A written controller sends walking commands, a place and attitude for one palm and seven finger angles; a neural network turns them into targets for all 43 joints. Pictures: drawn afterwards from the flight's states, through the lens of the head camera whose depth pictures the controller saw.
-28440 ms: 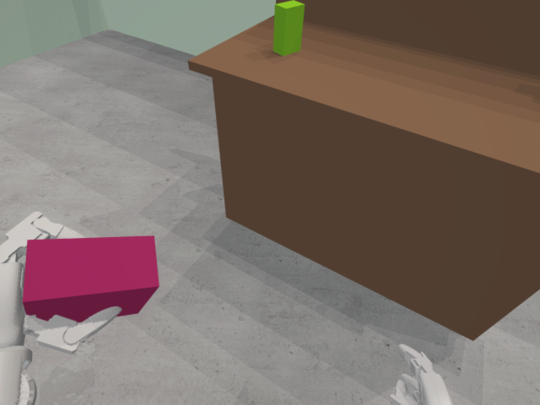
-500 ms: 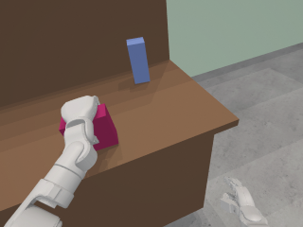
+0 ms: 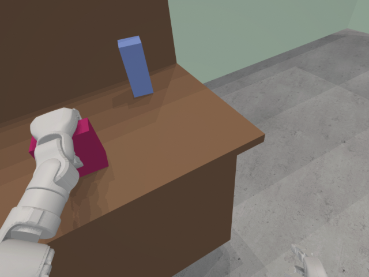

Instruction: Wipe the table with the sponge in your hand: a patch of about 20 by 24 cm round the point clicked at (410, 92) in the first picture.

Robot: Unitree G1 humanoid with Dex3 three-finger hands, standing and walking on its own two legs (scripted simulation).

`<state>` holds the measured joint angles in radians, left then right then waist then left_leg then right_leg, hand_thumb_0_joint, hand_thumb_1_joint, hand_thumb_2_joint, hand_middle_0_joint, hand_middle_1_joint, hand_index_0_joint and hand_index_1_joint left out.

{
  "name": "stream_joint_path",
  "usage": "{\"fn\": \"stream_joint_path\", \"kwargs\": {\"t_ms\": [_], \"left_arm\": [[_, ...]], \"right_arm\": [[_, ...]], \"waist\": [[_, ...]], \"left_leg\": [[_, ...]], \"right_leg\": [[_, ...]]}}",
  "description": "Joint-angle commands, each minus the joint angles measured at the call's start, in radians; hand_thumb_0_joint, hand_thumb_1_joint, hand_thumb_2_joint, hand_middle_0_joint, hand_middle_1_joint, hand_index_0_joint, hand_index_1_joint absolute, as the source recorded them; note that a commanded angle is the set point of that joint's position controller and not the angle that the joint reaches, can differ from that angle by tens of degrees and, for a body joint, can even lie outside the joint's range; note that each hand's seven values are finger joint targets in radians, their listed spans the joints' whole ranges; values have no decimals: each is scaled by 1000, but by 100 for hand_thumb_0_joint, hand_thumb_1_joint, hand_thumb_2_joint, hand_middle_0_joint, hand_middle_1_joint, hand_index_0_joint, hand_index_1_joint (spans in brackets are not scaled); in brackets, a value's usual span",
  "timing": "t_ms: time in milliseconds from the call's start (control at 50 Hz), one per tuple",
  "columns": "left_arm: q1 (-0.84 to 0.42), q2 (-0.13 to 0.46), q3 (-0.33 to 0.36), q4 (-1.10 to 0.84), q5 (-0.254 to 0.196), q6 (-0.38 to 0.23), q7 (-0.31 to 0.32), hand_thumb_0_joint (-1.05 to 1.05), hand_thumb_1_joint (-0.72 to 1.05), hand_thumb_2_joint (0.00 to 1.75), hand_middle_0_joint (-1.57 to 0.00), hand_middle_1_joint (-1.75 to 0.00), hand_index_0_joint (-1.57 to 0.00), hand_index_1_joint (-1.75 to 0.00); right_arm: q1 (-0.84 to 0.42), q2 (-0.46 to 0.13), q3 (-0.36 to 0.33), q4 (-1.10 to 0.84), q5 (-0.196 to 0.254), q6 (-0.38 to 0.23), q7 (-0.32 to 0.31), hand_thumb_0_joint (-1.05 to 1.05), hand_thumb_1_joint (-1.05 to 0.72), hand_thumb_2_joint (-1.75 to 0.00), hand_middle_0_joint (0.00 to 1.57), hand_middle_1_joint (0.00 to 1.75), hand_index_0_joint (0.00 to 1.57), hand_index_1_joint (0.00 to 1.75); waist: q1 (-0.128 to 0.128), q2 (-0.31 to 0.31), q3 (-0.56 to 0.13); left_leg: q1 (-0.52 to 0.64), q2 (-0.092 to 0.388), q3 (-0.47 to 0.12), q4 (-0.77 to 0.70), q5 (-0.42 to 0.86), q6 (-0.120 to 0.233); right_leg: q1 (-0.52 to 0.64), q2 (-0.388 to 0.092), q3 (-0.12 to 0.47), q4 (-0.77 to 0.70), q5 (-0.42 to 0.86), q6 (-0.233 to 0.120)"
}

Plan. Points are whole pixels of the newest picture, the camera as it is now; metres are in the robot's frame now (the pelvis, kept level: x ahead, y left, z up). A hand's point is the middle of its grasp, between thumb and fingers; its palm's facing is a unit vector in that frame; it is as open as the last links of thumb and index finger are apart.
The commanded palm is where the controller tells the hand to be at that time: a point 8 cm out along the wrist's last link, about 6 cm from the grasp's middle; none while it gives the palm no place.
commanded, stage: wipe forward along the third lane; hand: left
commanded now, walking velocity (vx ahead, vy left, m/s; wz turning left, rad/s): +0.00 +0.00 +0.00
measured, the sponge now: (76, 157) +0.36 +0.29 +0.10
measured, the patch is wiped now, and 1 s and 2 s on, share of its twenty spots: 0.90 0.95 0.95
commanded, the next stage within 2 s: wipe back along the third lane in 0.90 s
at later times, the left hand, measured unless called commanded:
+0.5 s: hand (61, 132) +0.40 +0.32 +0.15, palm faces -0.05 -0.03 -1.00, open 10.2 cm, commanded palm +0.38 +0.33 +0.18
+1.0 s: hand (57, 122) +0.43 +0.36 +0.15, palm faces -0.07 -0.02 -1.00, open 10.2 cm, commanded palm +0.42 +0.35 +0.18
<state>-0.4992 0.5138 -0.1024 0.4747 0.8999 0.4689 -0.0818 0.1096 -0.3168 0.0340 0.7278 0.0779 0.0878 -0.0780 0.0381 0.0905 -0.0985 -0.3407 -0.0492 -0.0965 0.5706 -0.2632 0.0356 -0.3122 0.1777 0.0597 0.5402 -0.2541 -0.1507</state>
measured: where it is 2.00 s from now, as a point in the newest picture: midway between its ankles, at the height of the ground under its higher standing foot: outside the picture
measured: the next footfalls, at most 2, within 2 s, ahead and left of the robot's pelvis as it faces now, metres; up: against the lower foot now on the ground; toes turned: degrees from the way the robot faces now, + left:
none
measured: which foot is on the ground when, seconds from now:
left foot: down 0.00-1.00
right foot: down 0.00-1.00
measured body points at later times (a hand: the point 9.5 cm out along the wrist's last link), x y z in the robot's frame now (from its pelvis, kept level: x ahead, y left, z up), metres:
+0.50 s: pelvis +0.00 +0.01 +0.00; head +0.00 -0.03 +0.45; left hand +0.39 +0.32 +0.20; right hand +0.14 -0.25 -0.12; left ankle +0.03 +0.13 -0.73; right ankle +0.00 -0.01 -0.73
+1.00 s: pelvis +0.01 +0.05 +0.01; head +0.02 +0.03 +0.46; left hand +0.43 +0.35 +0.20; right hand +0.14 -0.20 -0.12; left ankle +0.03 +0.14 -0.73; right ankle +0.00 -0.01 -0.73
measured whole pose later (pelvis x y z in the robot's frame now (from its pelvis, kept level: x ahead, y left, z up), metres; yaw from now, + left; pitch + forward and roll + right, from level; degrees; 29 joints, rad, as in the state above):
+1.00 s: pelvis +0.01 +0.05 +0.01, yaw +0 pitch +7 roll -1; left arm -0.83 0.54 -0.10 0.95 0.98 0.31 -0.03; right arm 0.19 -0.29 0.04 0.73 0.08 0.12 -0.07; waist -0.01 0.07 -0.14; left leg -0.40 -0.10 -0.10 0.50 -0.21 0.06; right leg -0.34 0.15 0.08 0.43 -0.21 -0.09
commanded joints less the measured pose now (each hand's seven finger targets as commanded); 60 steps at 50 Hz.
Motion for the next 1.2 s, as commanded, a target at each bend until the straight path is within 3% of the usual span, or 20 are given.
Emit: {"fn": "stream_joint_path", "kwargs": {"t_ms": [0,80,140,240,320,400,440,500,540,580,660,680,740,780,860,940,960,1040,1140,1180], "left_arm": [[-251,299,111,10,53,-7,26,0,10,130,-120,-160,-120,-160],[-280,319,116,96,45,-33,22,0,10,130,-120,-160,-120,-160],[-329,374,145,118,59,-53,24,0,10,130,-120,-160,-120,-160],[-401,362,116,174,81,-78,23,0,10,130,-120,-160,-120,-160],[-395,359,125,207,81,-104,29,0,10,130,-120,-160,-120,-160],[-416,355,122,234,78,-126,40,0,10,130,-120,-160,-120,-160],[-450,372,129,232,80,-133,44,0,10,130,-120,-160,-120,-160],[-481,331,85,270,86,-132,51,0,10,130,-120,-160,-120,-160],[-488,375,126,281,90,-137,57,0,10,130,-120,-160,-120,-160],[-510,337,86,303,92,-137,59,0,10,130,-120,-160,-120,-160],[-537,362,101,353,103,-142,65,0,10,130,-120,-160,-120,-160],[-554,310,56,349,103,-143,63,0,10,130,-120,-160,-120,-160],[-572,344,88,347,105,-151,67,0,10,130,-120,-160,-120,-160],[-598,307,54,371,108,-150,73,0,10,130,-120,-160,-120,-160],[-604,281,42,386,112,-152,81,0,10,130,-120,-160,-120,-160],[-658,296,52,407,116,-147,92,0,10,130,-120,-160,-120,-160],[-674,296,43,433,127,-145,96,0,10,130,-120,-160,-120,-160],[-597,181,-1,373,105,-147,99,0,10,130,-120,-160,-120,-160],[-510,72,-36,244,50,-105,119,0,10,130,-120,-160,-120,-160],[-449,81,-26,241,42,-58,130,0,10,130,-120,-160,-120,-160]], "right_arm": [[-173,-87,-26,-172,0,-49,-6,0,-90,-90,20,30,20,30],[-151,-93,-24,-174,3,-39,-11,0,-90,-90,20,30,20,30],[-149,-93,-23,-174,2,-35,-11,0,-90,-90,20,30,20,30],[-125,-91,-24,-173,2,-27,-12,0,-90,-90,20,30,20,30],[-90,-96,-30,-170,2,-23,-10,0,-90,-90,20,30,20,30],[-74,-98,-34,-165,4,-19,-8,0,-90,-90,20,30,20,30],[-75,-102,-33,-160,6,-16,-7,0,-90,-90,20,30,20,30],[-60,-99,-36,-156,9,-17,-6,0,-90,-90,20,30,20,30],[-58,-106,-38,-149,7,-16,-6,0,-90,-90,20,30,20,30],[-46,-101,-38,-145,10,-13,-5,0,-90,-90,20,30,20,30],[-29,-107,-40,-135,9,-13,-6,0,-90,-90,20,30,20,30],[-30,-103,-38,-140,10,-13,-5,0,-90,-90,20,30,20,30],[-29,-105,-39,-137,7,-10,-3,0,-90,-90,20,30,20,30],[-16,-103,-39,-136,9,-10,-3,0,-90,-90,20,30,20,30],[-7,-102,-40,-130,6,-8,-1,0,-90,-90,20,30,20,30],[-11,-103,-35,-125,4,-9,-2,0,-90,-90,20,30,20,30],[6,-107,-36,-113,2,-7,-2,0,-90,-90,20,30,20,30],[-11,-89,-41,-137,3,-16,11,0,-90,-90,20,30,20,30],[-58,-79,-40,-155,9,-21,27,0,-90,-90,20,30,20,30],[-71,-84,-38,-147,10,-15,33,0,-90,-90,20,30,20,30]], "waist": [[2,-180,-168],[-8,-222,-148],[-7,-132,-136],[-20,-123,-143],[-24,-184,-191],[-28,-177,-180],[-25,-138,-194],[-40,-151,-165],[-28,-136,-198],[-43,-155,-181],[-42,-159,-187],[-50,-157,-182],[-41,-130,-217],[-55,-159,-195],[-54,-140,-203],[-51,-120,-199],[-66,-133,-196],[-36,-116,-264],[-28,-149,-239],[-21,-154,-204]], "left_leg": [[-156,-25,6,8,-1,6],[-169,-28,6,11,-12,14],[-174,-28,-5,9,-9,14],[-166,-25,0,-7,-2,21],[-176,-23,2,2,2,21],[-186,-21,7,-7,-3,22],[-173,-24,5,-25,14,26],[-167,-20,15,-32,3,29],[-158,-23,10,-38,26,31],[-153,-23,22,-47,23,35],[-133,-21,25,-69,35,42],[-122,-22,28,-70,42,42],[-100,-23,28,-82,72,44],[-90,-20,32,-92,59,46],[-48,-17,30,-106,99,47],[-28,-12,20,-128,103,44],[-22,-9,20,-123,110,44],[52,-4,10,-126,193,39],[111,8,-7,-137,235,33],[110,7,-5,-142,224,30]], "right_leg": [[243,-247,299,-122,320,192],[208,-238,292,-142,230,191],[183,-235,308,-143,206,179],[158,-225,291,-159,151,173],[210,-240,290,-142,276,183],[202,-238,284,-146,268,173],[191,-220,262,-141,238,148],[163,-218,244,-164,189,153],[179,-211,241,-152,220,143],[166,-204,209,-160,207,149],[153,-187,175,-169,179,142],[142,-186,160,-169,196,141],[157,-179,148,-165,236,133],[132,-171,117,-175,201,139],[118,-161,82,-179,219,131],[86,-153,63,-189,183,122],[80,-150,53,-185,183,125],[100,-149,32,-174,245,116],[83,-142,1,-178,250,115],[84,-137,0,-183,234,116]]}}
